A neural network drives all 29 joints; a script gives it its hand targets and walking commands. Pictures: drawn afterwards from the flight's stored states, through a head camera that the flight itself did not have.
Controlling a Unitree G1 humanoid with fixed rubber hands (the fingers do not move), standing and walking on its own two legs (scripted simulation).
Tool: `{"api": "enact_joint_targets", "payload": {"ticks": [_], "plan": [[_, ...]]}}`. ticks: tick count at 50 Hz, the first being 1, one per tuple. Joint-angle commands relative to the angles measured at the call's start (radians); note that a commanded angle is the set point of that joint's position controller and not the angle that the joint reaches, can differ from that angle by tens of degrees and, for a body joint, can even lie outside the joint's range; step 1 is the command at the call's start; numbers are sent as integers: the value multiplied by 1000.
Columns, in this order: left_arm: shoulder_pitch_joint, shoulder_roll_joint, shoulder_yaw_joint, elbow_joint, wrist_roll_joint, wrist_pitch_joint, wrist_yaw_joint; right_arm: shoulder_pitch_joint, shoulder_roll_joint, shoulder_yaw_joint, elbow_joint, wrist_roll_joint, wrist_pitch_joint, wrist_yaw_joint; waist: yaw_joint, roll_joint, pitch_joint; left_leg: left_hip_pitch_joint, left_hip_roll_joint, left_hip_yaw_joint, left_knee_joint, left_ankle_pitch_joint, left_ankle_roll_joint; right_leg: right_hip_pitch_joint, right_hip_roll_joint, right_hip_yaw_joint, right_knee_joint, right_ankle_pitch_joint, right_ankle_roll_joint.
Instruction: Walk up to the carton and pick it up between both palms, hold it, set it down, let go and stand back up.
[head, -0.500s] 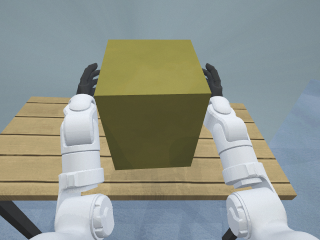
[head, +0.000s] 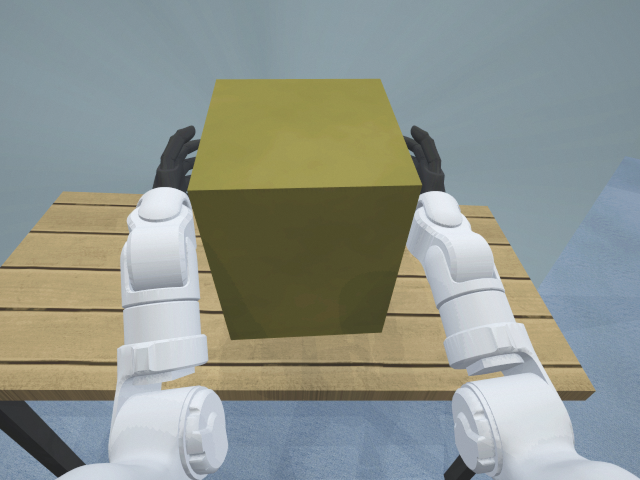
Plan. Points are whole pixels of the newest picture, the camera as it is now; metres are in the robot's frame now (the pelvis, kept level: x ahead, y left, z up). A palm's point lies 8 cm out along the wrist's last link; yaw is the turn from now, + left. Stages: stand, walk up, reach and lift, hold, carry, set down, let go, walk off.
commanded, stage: hold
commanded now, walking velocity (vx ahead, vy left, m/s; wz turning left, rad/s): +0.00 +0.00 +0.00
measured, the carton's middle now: (303, 213) +0.39 +0.01 +0.18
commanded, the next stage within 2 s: set down in 1.88 s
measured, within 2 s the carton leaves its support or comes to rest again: neither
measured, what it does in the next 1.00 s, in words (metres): stands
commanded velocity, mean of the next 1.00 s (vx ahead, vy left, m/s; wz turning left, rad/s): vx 0.00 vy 0.00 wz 0.00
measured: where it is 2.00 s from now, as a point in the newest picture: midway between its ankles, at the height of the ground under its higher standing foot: outside the picture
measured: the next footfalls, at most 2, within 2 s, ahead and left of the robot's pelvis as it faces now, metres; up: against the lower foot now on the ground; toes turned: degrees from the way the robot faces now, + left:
none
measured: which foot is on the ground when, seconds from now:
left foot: down 0.00-1.00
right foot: down 0.00-1.00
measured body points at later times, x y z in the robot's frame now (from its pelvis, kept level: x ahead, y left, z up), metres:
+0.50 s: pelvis +0.00 +0.00 +0.00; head -0.05 +0.02 +0.45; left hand +0.38 +0.15 +0.22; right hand +0.38 -0.14 +0.22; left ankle +0.01 +0.14 -0.75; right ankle +0.04 -0.13 -0.75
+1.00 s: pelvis +0.00 +0.00 +0.00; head -0.05 +0.02 +0.45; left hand +0.38 +0.15 +0.22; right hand +0.38 -0.14 +0.22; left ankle +0.01 +0.14 -0.75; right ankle +0.04 -0.13 -0.75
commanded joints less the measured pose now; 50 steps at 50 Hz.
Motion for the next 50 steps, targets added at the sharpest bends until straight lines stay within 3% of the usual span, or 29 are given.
{"api": "enact_joint_targets", "payload": {"ticks": [1,4,5,8,12,13,15,16,19,22,25,30,31,35,39,50], "plan": [[-656,-529,-523,-90,-163,-58,-126,-701,580,360,-300,107,-52,110,-14,63,-420,-103,-110,88,-63,209,3,252,104,-21,14,123,25],[-617,-530,-532,-101,-159,-52,-123,-681,571,383,-311,129,-47,102,-12,66,-405,-62,-109,82,-38,286,-5,242,109,-18,16,181,24],[-617,-535,-541,-94,-161,-49,-127,-680,558,373,-320,128,-48,103,-19,78,-404,-71,-108,87,-42,274,-11,241,108,-17,14,170,25],[-624,-514,-512,-118,-138,-44,-131,-650,562,372,-286,118,-38,107,-1,66,-372,-86,-113,90,-64,243,1,248,109,-21,14,137,25],[-613,-519,-535,-114,-158,-49,-128,-678,567,387,-332,120,-45,102,-10,54,-403,-78,-112,88,-46,263,1,247,107,-17,13,175,28],[-600,-517,-524,-94,-139,-42,-130,-669,563,373,-317,119,-42,102,-11,75,-356,-90,-115,91,-56,237,-2,234,102,-20,10,148,30],[-616,-531,-549,-91,-162,-41,-131,-687,552,365,-333,112,-48,105,-22,77,-374,-94,-107,88,-55,235,-12,234,110,-21,10,130,18],[-609,-525,-535,-80,-148,-41,-129,-678,557,366,-320,107,-45,107,-13,70,-353,-104,-105,88,-65,204,-7,236,110,-24,9,105,19],[-656,-529,-549,-144,-171,-54,-118,-687,569,383,-336,121,-50,111,-9,69,-433,-70,-107,87,-54,263,-8,237,114,-24,21,143,19],[-626,-528,-525,-83,-141,-46,-121,-661,559,351,-263,100,-38,113,-10,72,-351,-104,-108,81,-69,206,-7,224,108,-20,11,105,13],[-634,-521,-509,-51,-138,-47,-128,-710,561,343,-292,95,-51,117,-5,60,-360,-124,-110,93,-79,163,8,223,102,-20,3,75,21],[-636,-539,-519,-69,-161,-54,-126,-709,573,354,-293,109,-51,112,-7,53,-387,-106,-110,90,-65,225,-1,237,108,-21,13,126,22],[-649,-534,-529,-80,-163,-56,-126,-684,563,346,-274,104,-48,111,-23,76,-389,-110,-111,89,-64,212,-4,233,109,-18,14,121,19],[-632,-506,-486,-51,-134,-52,-131,-703,575,351,-275,105,-49,112,5,48,-365,-115,-111,94,-71,181,17,238,99,-15,9,106,29],[-639,-519,-507,-48,-138,-51,-129,-703,566,349,-266,101,-47,112,-10,63,-378,-106,-106,89,-68,187,7,233,102,-17,7,107,20],[-631,-513,-495,-59,-150,-51,-134,-691,583,364,-292,105,-47,109,-3,40,-377,-113,-112,93,-69,195,17,246,96,-16,11,127,31]]}}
